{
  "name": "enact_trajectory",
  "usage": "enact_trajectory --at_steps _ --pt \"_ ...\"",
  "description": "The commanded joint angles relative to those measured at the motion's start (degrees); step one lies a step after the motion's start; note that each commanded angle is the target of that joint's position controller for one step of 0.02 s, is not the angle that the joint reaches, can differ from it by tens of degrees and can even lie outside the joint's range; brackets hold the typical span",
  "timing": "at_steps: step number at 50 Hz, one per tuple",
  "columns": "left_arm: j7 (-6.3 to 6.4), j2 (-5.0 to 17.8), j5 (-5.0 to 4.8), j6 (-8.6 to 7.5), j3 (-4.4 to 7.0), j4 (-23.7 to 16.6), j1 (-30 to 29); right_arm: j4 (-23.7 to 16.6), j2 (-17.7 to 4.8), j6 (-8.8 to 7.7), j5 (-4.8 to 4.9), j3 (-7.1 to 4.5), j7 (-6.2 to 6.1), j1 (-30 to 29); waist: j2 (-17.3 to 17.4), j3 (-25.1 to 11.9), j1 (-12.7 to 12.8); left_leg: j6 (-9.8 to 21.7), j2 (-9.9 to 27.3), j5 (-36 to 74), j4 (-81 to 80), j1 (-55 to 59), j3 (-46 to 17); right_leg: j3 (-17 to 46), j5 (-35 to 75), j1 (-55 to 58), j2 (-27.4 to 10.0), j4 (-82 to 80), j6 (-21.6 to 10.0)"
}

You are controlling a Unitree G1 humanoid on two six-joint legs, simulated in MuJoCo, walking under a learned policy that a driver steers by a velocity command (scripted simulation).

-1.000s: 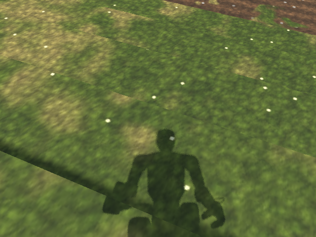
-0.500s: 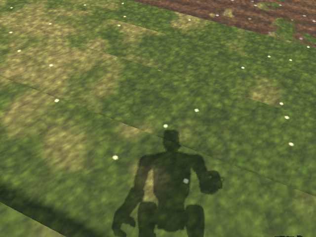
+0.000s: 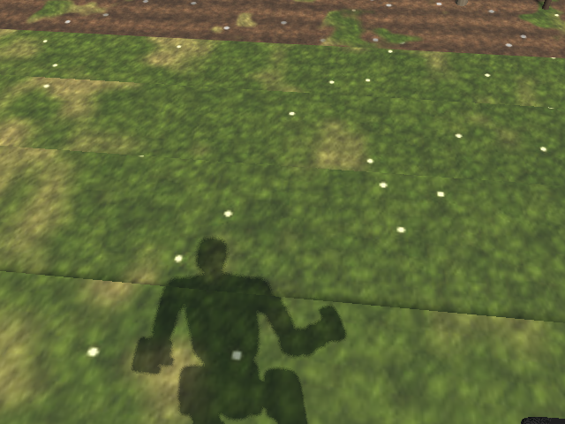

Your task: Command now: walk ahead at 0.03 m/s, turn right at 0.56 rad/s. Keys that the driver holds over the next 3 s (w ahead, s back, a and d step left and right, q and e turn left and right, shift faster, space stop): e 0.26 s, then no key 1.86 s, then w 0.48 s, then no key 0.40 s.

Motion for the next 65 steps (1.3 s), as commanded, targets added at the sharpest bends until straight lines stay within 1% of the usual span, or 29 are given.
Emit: enact_trajectory --at_steps 1,2,4,9,11,17,20,21,22,23,24,25,26,27,29,31,32,33,34,35,36,37,38,39,40,42,44,53,65 --pt "0.39 7.51 -1.80 0.06 2.91 -1.94 4.99 -4.99 -7.90 -0.48 -0.42 -1.27 -1.16 -1.05 -3.96 -6.36 -0.07 -1.54 0.53 -2.00 17.53 -17.09 -8.17 19.41 54.71 15.42 -18.41 -7.23 -15.82" --pt "0.35 7.10 -1.92 1.23 2.49 -3.54 1.89 -4.44 -7.44 -0.06 -1.10 -0.76 -1.32 0.57 -2.30 -5.62 -1.91 -2.07 1.09 2.53 16.85 -13.48 -8.56 18.09 50.49 9.32 -17.15 -9.22 -14.77" --pt "0.74 6.78 -1.21 2.16 2.05 -5.10 0.39 -3.75 -6.66 0.68 -1.03 -0.08 -1.29 1.73 -2.70 -6.40 -2.38 -3.15 0.06 9.69 16.42 -10.80 -8.06 16.71 46.04 6.27 -14.77 -10.31 -14.52" --pt "0.13 8.05 -1.10 1.13 2.07 -6.67 2.56 -2.46 -6.42 2.55 -0.85 1.12 -0.58 3.21 -4.16 -6.02 -0.90 -5.03 -0.41 13.45 11.60 -11.28 -6.88 18.92 38.67 7.20 -13.11 -9.28 -14.13" --pt "-0.14 8.38 -0.65 1.60 1.73 -7.45 2.46 -2.69 -4.21 3.31 -1.53 2.33 -0.26 3.05 -4.18 -6.41 -0.16 -5.72 -0.24 13.37 8.47 -9.03 -5.08 19.26 36.16 5.63 -11.76 -6.68 -13.33" --pt "-0.50 8.61 -1.78 2.62 1.06 -9.29 1.83 -2.24 -2.97 3.54 -0.69 4.00 0.77 3.52 -5.90 -7.14 3.31 -4.64 -1.05 9.39 -5.39 -5.93 -2.90 27.59 33.15 5.74 -13.78 -2.82 -13.84" --pt "-1.38 8.36 -3.24 3.82 0.37 -9.40 -3.33 -0.96 -2.13 2.81 0.81 4.38 2.06 6.52 -3.78 -7.16 0.57 -2.84 -2.24 18.44 -21.48 2.36 -0.97 27.90 29.88 2.07 -11.22 -0.90 -12.18" --pt "-2.23 7.47 -3.64 4.47 -0.25 -8.78 -5.01 -0.41 -1.68 2.50 1.59 4.53 2.77 7.77 -2.54 -6.68 -1.32 -1.11 -2.15 27.43 -28.39 7.95 -0.90 27.59 26.89 -1.57 -9.65 -0.65 -10.84" --pt "-2.56 5.57 -3.10 5.04 -1.15 -7.65 -4.48 -1.01 -2.68 2.01 1.56 4.09 3.11 7.78 -2.41 -7.12 -1.91 2.75 0.02 36.51 -29.09 14.10 -2.93 26.09 21.02 -7.01 -7.51 0.41 -7.37" --pt "-2.13 1.51 -3.15 4.99 -1.88 -7.95 2.32 -2.32 -9.79 0.39 1.47 2.48 3.06 8.16 8.85 -10.38 1.78 16.17 11.63 62.53 -32.15 20.60 -14.71 17.26 0.92 -10.59 -0.28 8.62 1.97" --pt "-1.16 2.26 -1.95 4.91 -1.61 -8.18 3.01 -3.82 -9.13 -0.29 0.46 2.54 4.50 4.29 9.40 -9.27 2.43 24.98 19.37 62.71 -33.00 20.17 -23.40 12.06 -17.27 -16.42 2.03 14.75 8.71" --pt "0.19 5.78 -0.68 5.28 -0.31 -8.11 -1.66 -3.67 -7.16 -0.35 0.45 2.50 5.06 3.88 4.32 -7.57 -0.44 24.14 19.11 53.61 -33.58 14.45 -21.52 9.11 -21.01 -15.07 -0.11 24.52 11.60" --pt "1.29 5.64 -0.12 5.54 -0.20 -7.32 -1.82 -3.59 -4.87 -1.03 1.60 3.43 6.12 1.91 3.97 -5.64 1.13 20.14 15.88 50.30 -33.26 9.03 -19.17 8.13 -20.45 -13.05 -1.30 30.31 13.63" --pt "1.79 5.91 -0.23 5.72 0.08 -5.80 0.17 -4.79 -3.02 -1.49 2.09 4.21 7.20 -1.58 4.85 -4.77 2.99 17.55 13.59 55.20 -31.50 5.31 -16.18 7.96 -19.34 -11.24 -1.95 35.09 15.62" --pt "2.08 5.61 0.33 5.46 -0.25 -5.18 1.94 -6.52 -3.54 -2.34 2.25 3.96 7.70 -5.43 4.98 -5.86 4.98 16.25 12.88 68.38 -27.48 4.96 -13.48 7.26 -18.03 -9.93 -2.69 38.95 17.43" --pt "1.04 1.20 -0.18 5.68 -1.77 -4.17 2.68 -5.57 -2.45 -2.42 2.52 4.62 7.20 -4.17 2.92 -6.20 4.22 13.05 9.33 69.59 -23.34 8.58 -8.55 4.70 -15.66 -7.76 -5.15 25.57 17.29" --pt "-0.26 -1.42 -0.92 6.08 -2.61 -2.95 2.66 -4.00 -1.42 -2.08 3.51 5.28 7.86 -1.72 2.74 -5.42 3.57 11.08 7.69 70.66 -21.33 11.25 -8.01 4.05 -11.77 -5.87 -5.94 14.71 16.75" --pt "-1.43 -2.62 -2.61 6.36 -3.14 -1.42 4.98 -2.67 -1.89 -1.21 4.55 5.25 9.19 -1.47 2.11 -4.73 4.99 9.34 6.30 69.63 -19.89 10.05 -7.32 2.81 1.76 0.61 -5.74 4.83 15.33" --pt "-1.46 -0.75 -3.76 6.32 -2.59 -1.00 5.10 -1.00 -3.79 -0.32 3.98 4.41 10.44 1.15 4.67 -4.33 4.04 7.67 5.26 65.13 -20.29 10.22 -8.13 2.74 11.35 3.14 -4.41 2.93 13.48" --pt "-0.76 4.11 -4.00 5.97 -1.29 -2.52 3.43 -0.74 -3.50 0.52 4.02 4.02 10.67 2.19 4.97 -5.75 2.66 5.82 4.93 56.34 -21.05 14.35 -8.82 3.49 16.05 0.76 -3.85 -0.05 11.11" --pt "-0.50 8.95 -3.27 5.50 -0.44 -4.02 -1.51 -1.13 -4.34 0.73 3.30 3.02 9.14 6.14 0.16 -5.95 -2.55 4.63 1.97 45.33 -20.66 15.46 -4.29 2.60 18.70 -1.17 -3.45 0.63 6.45" --pt "-0.59 9.19 -1.96 5.60 -0.03 -4.49 -3.91 -1.22 -6.64 0.61 2.34 2.35 7.92 5.54 -0.36 -4.71 -2.77 4.33 -0.11 37.11 -20.33 16.09 -1.07 3.16 14.49 -4.51 -3.75 -1.17 3.90" --pt "-0.37 8.90 -2.43 5.93 0.24 -4.69 -6.09 -3.42 -6.90 0.30 0.94 1.96 6.86 0.71 -1.77 -2.49 -2.57 4.20 -0.71 31.75 -20.87 16.99 0.76 5.84 9.65 -9.59 -4.19 -4.23 2.41" --pt "-0.02 6.40 -3.76 5.50 -0.56 -5.48 -6.95 -4.61 -5.49 -0.41 1.22 2.22 6.46 -2.81 1.07 -3.25 -1.66 5.33 0.76 33.13 -21.47 16.78 -0.39 6.38 8.91 -7.81 -4.61 -5.08 2.78" --pt "-0.09 5.34 -4.29 5.65 -0.82 -5.53 -7.20 -4.25 -4.02 -0.76 1.89 2.56 6.40 -3.64 0.71 -2.49 -0.91 5.93 1.26 32.58 -23.62 14.35 -1.39 5.47 7.82 -4.99 -4.17 -4.75 3.68" --pt "-0.59 4.21 -3.87 6.02 -1.23 -4.88 -4.29 -3.97 -2.75 -1.02 2.91 2.67 6.81 -3.51 0.95 -2.67 0.03 5.46 1.00 32.73 -25.44 13.39 -1.41 5.02 8.54 -1.20 -4.03 -4.77 4.65" --pt "-0.92 4.61 -3.51 6.58 -1.10 -3.98 -1.02 -3.64 -2.37 -0.90 2.59 2.61 7.31 -3.02 0.53 -2.59 0.41 5.06 0.41 32.00 -25.88 15.22 -1.28 4.36 6.67 -0.76 -3.63 -6.73 5.04" --pt "-0.93 4.61 -3.11 7.08 -1.09 -6.13 -2.77 -3.14 -4.36 -0.61 2.03 1.50 6.79 -3.01 0.41 -0.64 0.58 4.79 -0.14 29.96 -29.43 13.06 -1.25 2.62 5.77 2.95 -2.87 -8.82 4.63" --pt "-0.67 4.82 -2.72 7.18 -1.09 -6.18 -4.36 -1.87 -4.38 0.05 1.79 1.75 6.48 0.41 0.97 -1.13 0.44 4.84 -0.23 34.49 -30.16 15.33 -1.99 1.43 7.30 3.85 -2.52 -9.38 4.92"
